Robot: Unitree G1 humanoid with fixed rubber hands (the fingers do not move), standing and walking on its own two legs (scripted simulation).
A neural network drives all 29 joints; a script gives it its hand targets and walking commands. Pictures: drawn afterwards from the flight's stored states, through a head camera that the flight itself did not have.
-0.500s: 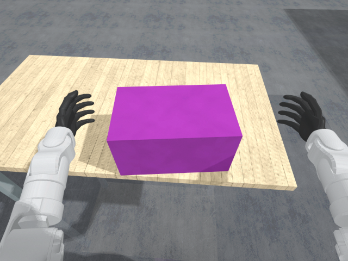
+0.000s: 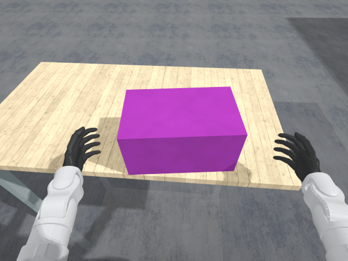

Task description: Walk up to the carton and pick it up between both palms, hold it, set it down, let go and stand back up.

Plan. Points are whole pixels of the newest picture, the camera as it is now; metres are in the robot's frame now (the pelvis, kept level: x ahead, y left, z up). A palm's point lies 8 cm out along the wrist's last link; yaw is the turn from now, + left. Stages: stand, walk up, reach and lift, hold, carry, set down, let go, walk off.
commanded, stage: set down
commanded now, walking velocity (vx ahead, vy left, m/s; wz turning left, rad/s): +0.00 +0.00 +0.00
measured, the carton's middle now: (179, 130) +0.47 +0.02 +0.00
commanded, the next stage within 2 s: let go in 1.20 s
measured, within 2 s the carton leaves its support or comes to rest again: neither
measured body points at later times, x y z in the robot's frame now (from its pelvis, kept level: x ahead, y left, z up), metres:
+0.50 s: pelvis +0.01 +0.00 +0.00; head +0.00 +0.00 +0.45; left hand +0.26 +0.25 +0.01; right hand +0.27 -0.27 +0.01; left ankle +0.01 +0.11 -0.75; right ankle +0.02 -0.11 -0.75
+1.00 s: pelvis +0.01 +0.00 +0.00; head +0.00 +0.01 +0.45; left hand +0.21 +0.25 -0.05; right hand +0.20 -0.25 -0.05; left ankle +0.01 +0.11 -0.75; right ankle +0.02 -0.11 -0.75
